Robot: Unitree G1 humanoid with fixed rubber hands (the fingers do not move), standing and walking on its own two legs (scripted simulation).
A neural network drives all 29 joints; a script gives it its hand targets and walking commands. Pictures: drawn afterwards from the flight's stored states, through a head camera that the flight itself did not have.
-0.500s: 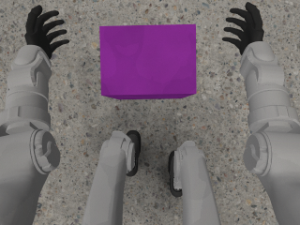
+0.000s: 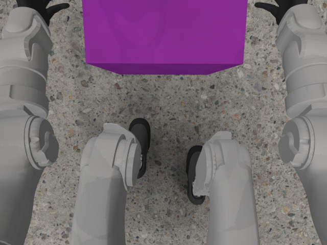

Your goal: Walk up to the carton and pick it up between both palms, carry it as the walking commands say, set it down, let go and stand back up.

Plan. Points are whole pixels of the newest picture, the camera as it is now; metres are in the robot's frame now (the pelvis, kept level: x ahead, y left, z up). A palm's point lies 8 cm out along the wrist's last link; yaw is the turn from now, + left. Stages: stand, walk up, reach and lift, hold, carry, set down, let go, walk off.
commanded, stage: reach and lift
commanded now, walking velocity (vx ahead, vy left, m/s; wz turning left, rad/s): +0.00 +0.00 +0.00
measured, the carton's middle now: (164, 27) +0.55 +0.06 -0.26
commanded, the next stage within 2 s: none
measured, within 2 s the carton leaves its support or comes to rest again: leaves its support in 1.94 s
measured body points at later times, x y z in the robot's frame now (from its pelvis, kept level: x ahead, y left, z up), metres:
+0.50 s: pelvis +0.01 -0.01 -0.04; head +0.36 +0.01 +0.23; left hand +0.53 +0.29 -0.19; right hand +0.58 -0.16 -0.19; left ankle +0.15 +0.11 -0.37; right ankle +0.08 -0.11 -0.37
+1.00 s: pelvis +0.00 +0.00 -0.03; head +0.36 +0.02 +0.23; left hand +0.53 +0.25 -0.19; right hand +0.58 -0.13 -0.19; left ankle +0.15 +0.11 -0.37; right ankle +0.08 -0.11 -0.37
